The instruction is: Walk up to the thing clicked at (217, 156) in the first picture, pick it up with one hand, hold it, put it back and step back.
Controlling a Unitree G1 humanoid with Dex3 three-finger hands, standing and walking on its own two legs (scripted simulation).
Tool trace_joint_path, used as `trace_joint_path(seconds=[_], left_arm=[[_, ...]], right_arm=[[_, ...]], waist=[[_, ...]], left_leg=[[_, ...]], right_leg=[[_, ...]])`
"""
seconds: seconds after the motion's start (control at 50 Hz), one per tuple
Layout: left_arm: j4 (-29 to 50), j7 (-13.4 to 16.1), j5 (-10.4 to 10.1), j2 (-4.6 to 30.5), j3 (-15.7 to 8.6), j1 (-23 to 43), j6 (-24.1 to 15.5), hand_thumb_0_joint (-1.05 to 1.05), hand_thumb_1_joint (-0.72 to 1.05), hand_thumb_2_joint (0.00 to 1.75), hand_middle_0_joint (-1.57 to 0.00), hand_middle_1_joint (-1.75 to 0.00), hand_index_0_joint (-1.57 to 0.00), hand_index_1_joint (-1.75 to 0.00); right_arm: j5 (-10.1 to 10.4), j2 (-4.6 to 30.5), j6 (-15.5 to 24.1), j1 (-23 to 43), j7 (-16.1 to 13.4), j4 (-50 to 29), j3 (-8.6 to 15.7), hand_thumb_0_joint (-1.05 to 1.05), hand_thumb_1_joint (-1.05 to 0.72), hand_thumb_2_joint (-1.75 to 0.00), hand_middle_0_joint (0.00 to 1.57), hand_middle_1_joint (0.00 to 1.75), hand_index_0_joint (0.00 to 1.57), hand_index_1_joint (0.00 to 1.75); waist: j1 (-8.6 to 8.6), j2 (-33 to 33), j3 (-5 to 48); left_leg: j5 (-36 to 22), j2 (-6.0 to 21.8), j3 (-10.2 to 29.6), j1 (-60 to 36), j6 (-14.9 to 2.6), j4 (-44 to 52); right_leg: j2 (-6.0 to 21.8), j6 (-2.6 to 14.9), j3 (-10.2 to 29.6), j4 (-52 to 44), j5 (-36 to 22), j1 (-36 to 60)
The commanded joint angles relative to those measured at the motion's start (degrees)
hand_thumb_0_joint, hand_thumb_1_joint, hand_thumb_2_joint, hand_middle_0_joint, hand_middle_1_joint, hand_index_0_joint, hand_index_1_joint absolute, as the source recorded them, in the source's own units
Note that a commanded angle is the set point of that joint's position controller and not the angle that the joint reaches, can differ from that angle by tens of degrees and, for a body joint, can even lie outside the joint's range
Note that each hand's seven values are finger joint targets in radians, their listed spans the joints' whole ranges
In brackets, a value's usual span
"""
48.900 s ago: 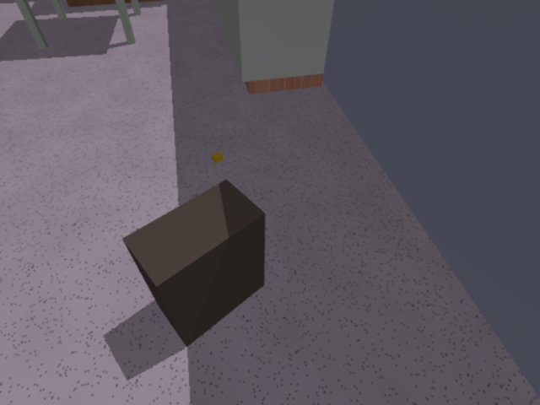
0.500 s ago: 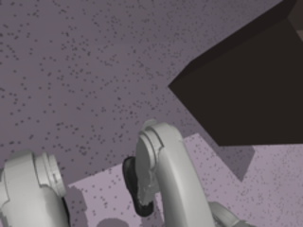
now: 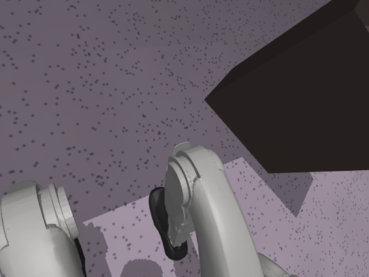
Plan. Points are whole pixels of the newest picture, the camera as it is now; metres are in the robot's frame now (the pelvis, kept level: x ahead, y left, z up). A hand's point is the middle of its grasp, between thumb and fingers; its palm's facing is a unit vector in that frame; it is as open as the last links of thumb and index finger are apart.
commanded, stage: close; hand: left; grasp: from above
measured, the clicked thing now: out of the picture +0.40 +0.34 -0.28
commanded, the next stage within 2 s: settle in 1.40 s
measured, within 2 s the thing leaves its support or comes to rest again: leaves its support in 1.76 s
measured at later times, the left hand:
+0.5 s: hand out of the picture +0.40 +0.35 -0.25, palm faces -0.38 -0.27 -0.88, open 12.2 cm
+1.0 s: hand out of the picture +0.40 +0.34 -0.25, palm faces -0.36 -0.24 -0.90, open 9.8 cm
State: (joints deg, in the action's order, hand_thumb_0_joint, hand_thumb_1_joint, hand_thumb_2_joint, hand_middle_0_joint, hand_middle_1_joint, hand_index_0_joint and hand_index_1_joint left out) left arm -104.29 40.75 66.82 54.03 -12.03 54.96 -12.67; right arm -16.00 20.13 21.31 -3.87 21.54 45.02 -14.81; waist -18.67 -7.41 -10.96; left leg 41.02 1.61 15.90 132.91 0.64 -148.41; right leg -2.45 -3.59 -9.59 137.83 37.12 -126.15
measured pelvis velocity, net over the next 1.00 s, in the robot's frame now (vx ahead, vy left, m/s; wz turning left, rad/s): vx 0.00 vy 0.00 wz -0.01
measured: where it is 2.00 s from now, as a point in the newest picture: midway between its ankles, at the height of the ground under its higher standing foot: (127, 257)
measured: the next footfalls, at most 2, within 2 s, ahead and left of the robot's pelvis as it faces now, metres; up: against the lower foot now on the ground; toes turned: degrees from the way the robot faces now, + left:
none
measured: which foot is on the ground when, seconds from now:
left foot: down 0.00-1.00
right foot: down 0.00-1.00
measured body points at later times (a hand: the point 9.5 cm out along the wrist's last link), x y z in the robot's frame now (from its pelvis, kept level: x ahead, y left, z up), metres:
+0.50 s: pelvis +0.00 +0.00 +0.00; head +0.26 +0.14 +0.34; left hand +0.41 +0.36 -0.20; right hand +0.06 -0.24 -0.05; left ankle +0.07 +0.13 -0.26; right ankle +0.12 -0.12 -0.26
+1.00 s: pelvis +0.00 +0.00 +0.00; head +0.26 +0.14 +0.34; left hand +0.42 +0.35 -0.20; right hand +0.06 -0.25 -0.04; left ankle +0.07 +0.13 -0.26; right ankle +0.12 -0.12 -0.26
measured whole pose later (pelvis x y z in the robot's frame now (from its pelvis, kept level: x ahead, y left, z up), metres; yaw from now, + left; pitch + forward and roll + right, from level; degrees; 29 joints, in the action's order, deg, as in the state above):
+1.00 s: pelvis +0.00 +0.00 +0.00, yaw -1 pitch +23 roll -15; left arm -104.6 42.5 67.6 56.6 -12.0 56.9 -9.3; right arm -16.3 21.7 22.0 -3.6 21.2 43.4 -15.2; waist -20.1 -9.2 -12.0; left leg 40.3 1.6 16.3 133.0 -0.1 -147.9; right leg -2.7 -4.2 -10.0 136.4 36.4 -125.3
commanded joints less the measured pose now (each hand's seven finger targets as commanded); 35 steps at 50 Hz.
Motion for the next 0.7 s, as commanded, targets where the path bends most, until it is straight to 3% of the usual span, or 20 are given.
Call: trace_joint_path(seconds=[0.0,0.02,0.06,0.08,0.12,0.14,0.16,0.2,0.24,0.26,0.34,0.4,0.42,0.5,0.52,0.54,0.6,0.68], left_arm=[[4.05,5.05,1.81,13.49,0.18,11.91,-0.11,0.00,-0.33,0.83,-0.18,-0.92,-0.20,-0.90],[4.11,5.38,1.93,11.72,2.12,12.72,0.65,0.00,-0.33,0.83,-0.18,-0.92,-0.20,-0.90],[3.20,6.24,2.55,12.79,0.89,13.01,1.97,0.00,-0.29,0.79,-0.21,-0.90,-0.23,-0.87],[4.26,6.31,2.03,12.04,2.18,14.04,2.57,0.00,-0.28,0.78,-0.22,-0.89,-0.24,-0.87],[4.17,7.10,1.75,14.32,-0.35,13.16,4.19,0.00,-0.29,0.79,-0.22,-0.88,-0.23,-0.86],[3.27,6.49,1.22,11.36,1.99,14.82,4.75,0.00,-0.28,0.78,-0.23,-0.87,-0.24,-0.85],[3.39,6.82,0.50,13.71,-0.88,13.38,5.12,0.00,-0.27,0.77,-0.23,-0.88,-0.25,-0.86],[2.93,6.02,-0.36,12.67,0.11,14.17,6.11,0.00,-0.26,0.76,-0.24,-0.86,-0.26,-0.84],[2.68,5.18,-0.99,14.98,-1.90,12.88,6.63,0.00,-0.23,0.74,-0.26,-0.86,-0.28,-0.84],[2.26,4.47,-1.37,14.22,-1.63,13.98,6.57,0.00,-0.21,0.72,-0.27,-0.84,-0.29,-0.82],[4.69,1.84,-2.27,13.63,-0.18,14.17,5.76,0.00,-0.18,0.69,-0.30,-0.84,-0.32,-0.81],[7.05,1.01,-2.27,13.65,0.18,14.07,4.47,0.00,-0.15,0.66,-0.33,-0.81,-0.35,-0.78],[7.65,1.04,-1.91,14.54,0.02,14.12,3.89,0.00,-0.13,0.65,-0.35,-0.78,-0.37,-0.76],[5.58,1.16,-1.52,12.66,0.91,12.53,2.58,0.00,-0.08,0.62,-0.38,-0.75,-0.41,-0.72],[6.22,1.39,-1.72,12.58,1.12,12.52,2.20,0.00,-0.08,0.62,-0.38,-0.75,-0.41,-0.72],[6.49,1.90,-1.14,14.26,0.15,12.79,2.01,0.00,-0.08,0.62,-0.39,-0.74,-0.41,-0.71],[4.25,2.57,-0.62,12.74,0.75,12.83,1.67,0.00,-0.03,0.59,-0.41,-0.73,-0.44,-0.70],[2.96,3.13,-0.13,14.16,0.30,13.13,1.76,0.00,0.03,0.56,-0.46,-0.69,-0.49,-0.66]], right_arm=[[0.05,19.76,-0.05,-9.16,-1.09,0.36,5.58,0.00,-0.88,-0.89,0.20,0.30,0.20,0.30],[0.45,19.40,0.09,-8.12,-1.23,0.35,5.74,0.00,-0.88,-0.89,0.20,0.30,0.20,0.30],[0.08,19.84,0.38,-8.48,-0.99,-0.33,6.09,0.00,-0.88,-0.89,0.20,0.30,0.20,0.30],[0.31,19.52,0.62,-7.93,-0.81,0.00,6.24,0.00,-0.88,-0.89,0.20,0.30,0.20,0.30],[0.51,20.61,0.57,-8.22,-0.80,0.12,6.84,0.00,-0.87,-0.89,0.20,0.30,0.20,0.30],[0.60,19.38,1.01,-8.04,-0.42,-0.71,6.30,0.00,-0.88,-0.89,0.20,0.30,0.20,0.30],[0.19,20.18,0.92,-8.89,-0.28,-0.26,6.54,0.00,-0.88,-0.90,0.20,0.30,0.20,0.30],[0.50,19.65,1.32,-8.37,0.15,-1.16,6.23,0.00,-0.88,-0.90,0.20,0.30,0.20,0.30],[0.73,20.54,1.33,-9.35,0.07,-0.64,6.41,0.00,-0.88,-0.90,0.20,0.30,0.20,0.30],[0.82,19.03,1.70,-8.82,0.36,-0.69,5.62,0.00,-0.88,-0.90,0.20,0.30,0.20,0.30],[0.58,20.01,1.94,-8.92,0.34,-0.58,6.10,0.00,-0.88,-0.90,0.20,0.30,0.20,0.30],[0.36,19.41,1.68,-9.24,0.62,-0.47,5.11,0.00,-0.88,-0.90,0.20,0.30,0.20,0.30],[0.43,19.58,1.61,-9.40,0.63,-0.14,5.09,0.00,-0.88,-0.90,0.20,0.30,0.20,0.30],[0.23,19.37,0.98,-10.12,0.59,-0.29,4.78,0.00,-0.88,-0.90,0.20,0.30,0.20,0.30],[0.64,19.63,0.90,-9.57,0.38,0.05,4.82,0.00,-0.88,-0.90,0.20,0.30,0.20,0.30],[0.52,20.06,0.70,-10.43,0.21,-0.13,4.91,0.00,-0.88,-0.90,0.20,0.30,0.20,0.30],[0.33,19.64,0.70,-10.34,0.27,-0.55,4.30,0.00,-0.88,-0.89,0.20,0.30,0.20,0.30],[0.48,20.40,0.84,-10.70,-0.17,-0.87,4.48,0.00,-0.88,-0.90,0.20,0.30,0.20,0.30]], waist=[[-3.13,25.28,35.31],[-3.33,24.84,33.30],[-3.77,26.25,32.34],[-3.49,27.70,31.19],[-3.47,26.13,33.19],[-4.10,26.61,31.50],[-3.92,26.45,33.30],[-4.39,26.51,32.85],[-3.76,28.12,33.91],[-3.82,27.28,32.63],[-4.05,30.40,35.07],[-4.01,31.33,37.06],[-3.90,32.63,36.92],[-4.48,28.62,35.07],[-3.89,27.95,34.98],[-3.81,28.88,35.76],[-4.64,25.83,33.62],[-4.88,25.53,33.41]], left_leg=[[-8.35,1.37,-6.79,-24.68,-0.74,16.33],[-6.49,1.30,-6.67,-24.07,-0.68,16.35],[-6.09,1.45,-6.61,-24.70,-0.53,17.08],[-5.28,1.56,-6.48,-25.19,-0.30,17.56],[-6.80,1.89,-5.89,-25.66,-0.29,17.92],[-6.58,1.69,-6.27,-24.51,-0.33,17.06],[-8.15,1.91,-5.98,-25.36,-0.30,17.59],[-9.62,2.01,-5.78,-25.41,-0.37,16.44],[-11.29,1.87,-6.11,-26.44,-0.23,17.14],[-10.85,1.88,-5.76,-25.70,-0.35,16.21],[-11.52,1.81,-6.04,-28.40,-0.13,16.86],[-13.75,1.86,-5.38,-30.42,0.08,16.72],[-13.25,1.89,-5.62,-30.33,0.09,16.88],[-11.28,1.60,-6.04,-26.64,-0.48,16.42],[-10.48,1.70,-5.90,-26.17,-0.44,16.58],[-11.35,1.67,-5.93,-26.68,-0.45,16.87],[-10.47,1.62,-5.51,-25.58,-0.55,16.31],[-10.59,1.57,-5.89,-25.31,-0.68,16.24]], right_leg=[[-2.91,4.33,-6.57,-12.43,-9.76,19.19],[-2.52,4.28,-6.55,-12.34,-8.34,17.25],[-2.48,4.27,-6.98,-12.41,-8.02,15.61],[-2.23,4.41,-6.56,-12.11,-7.24,14.74],[-2.44,4.23,-6.74,-12.62,-8.63,16.11],[-2.14,4.18,-6.41,-11.98,-8.76,14.67],[-2.20,4.07,-6.60,-12.39,-10.00,16.54],[-1.98,3.82,-6.47,-11.48,-11.67,15.82],[-2.10,3.95,-6.17,-11.69,-12.92,17.60],[-1.54,3.72,-6.55,-10.78,-12.43,15.80],[-2.13,4.13,-6.56,-11.04,-12.83,17.70],[-1.90,4.10,-7.18,-10.28,-14.40,18.18],[-1.98,4.21,-7.21,-10.33,-14.00,18.22],[-2.40,4.12,-7.17,-11.30,-13.07,19.26],[-2.30,4.12,-7.12,-11.52,-12.23,18.60],[-2.47,4.26,-7.05,-11.76,-12.88,19.22],[-2.18,3.89,-7.42,-11.51,-12.44,18.10],[-2.49,3.81,-6.97,-12.32,-12.54,18.58]])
